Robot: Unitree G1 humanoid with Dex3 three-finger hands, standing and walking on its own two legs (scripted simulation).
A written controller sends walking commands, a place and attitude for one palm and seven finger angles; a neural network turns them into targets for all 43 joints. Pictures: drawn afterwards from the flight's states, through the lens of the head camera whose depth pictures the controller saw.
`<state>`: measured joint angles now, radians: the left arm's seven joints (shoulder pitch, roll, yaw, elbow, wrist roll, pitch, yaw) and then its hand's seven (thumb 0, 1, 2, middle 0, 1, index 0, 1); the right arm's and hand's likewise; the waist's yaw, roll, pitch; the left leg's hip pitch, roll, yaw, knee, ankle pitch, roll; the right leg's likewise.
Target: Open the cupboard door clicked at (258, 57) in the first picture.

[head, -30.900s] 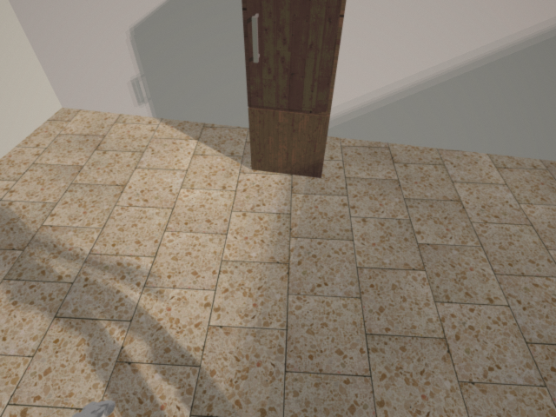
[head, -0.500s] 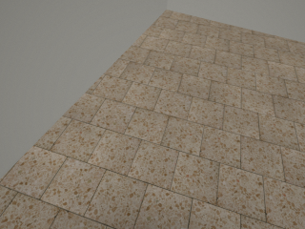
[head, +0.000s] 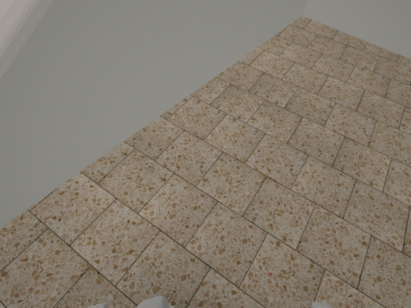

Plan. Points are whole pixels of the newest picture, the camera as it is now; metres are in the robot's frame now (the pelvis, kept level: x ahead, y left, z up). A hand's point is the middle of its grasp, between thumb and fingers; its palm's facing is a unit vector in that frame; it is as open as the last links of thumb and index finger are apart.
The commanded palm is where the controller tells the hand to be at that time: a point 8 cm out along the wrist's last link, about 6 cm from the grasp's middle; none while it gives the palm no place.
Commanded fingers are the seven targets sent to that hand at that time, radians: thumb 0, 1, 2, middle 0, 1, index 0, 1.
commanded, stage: turn to face it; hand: left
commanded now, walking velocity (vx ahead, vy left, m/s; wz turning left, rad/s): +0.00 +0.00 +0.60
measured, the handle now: out of the picture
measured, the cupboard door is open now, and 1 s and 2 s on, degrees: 57 57 57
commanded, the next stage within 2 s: none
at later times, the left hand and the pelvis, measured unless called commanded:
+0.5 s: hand out of the picture +0.07 +0.16 -0.14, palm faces +0.29 -0.91 -0.30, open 7.4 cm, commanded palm none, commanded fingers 0.00 0.90 0.90 -0.20 -0.30 -0.20 -0.30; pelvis +0.05 -0.06 +0.01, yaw +18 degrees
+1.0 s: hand out of the picture +0.05 +0.17 -0.15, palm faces +0.57 -0.76 -0.30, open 7.4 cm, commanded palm none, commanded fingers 0.00 0.90 0.90 -0.20 -0.30 -0.20 -0.30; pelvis +0.08 -0.09 -0.01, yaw +35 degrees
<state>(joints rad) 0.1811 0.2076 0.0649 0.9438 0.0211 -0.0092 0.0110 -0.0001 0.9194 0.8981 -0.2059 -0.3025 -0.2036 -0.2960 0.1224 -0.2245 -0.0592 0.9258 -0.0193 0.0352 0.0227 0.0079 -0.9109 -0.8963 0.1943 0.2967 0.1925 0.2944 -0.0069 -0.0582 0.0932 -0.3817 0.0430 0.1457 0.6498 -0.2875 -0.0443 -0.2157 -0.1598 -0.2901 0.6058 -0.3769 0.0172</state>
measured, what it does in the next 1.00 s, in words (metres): steps to the right, turning left: left foot, then right foot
